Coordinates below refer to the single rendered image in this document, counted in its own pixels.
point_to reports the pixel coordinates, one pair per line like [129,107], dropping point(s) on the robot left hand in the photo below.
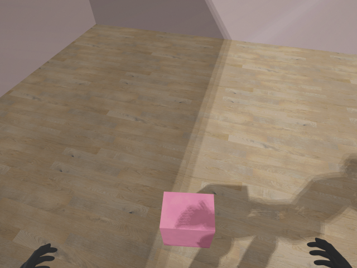
[35,258]

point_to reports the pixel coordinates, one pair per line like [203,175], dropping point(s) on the carton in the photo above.
[187,219]

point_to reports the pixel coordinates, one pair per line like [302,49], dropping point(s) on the robot right hand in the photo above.
[336,259]

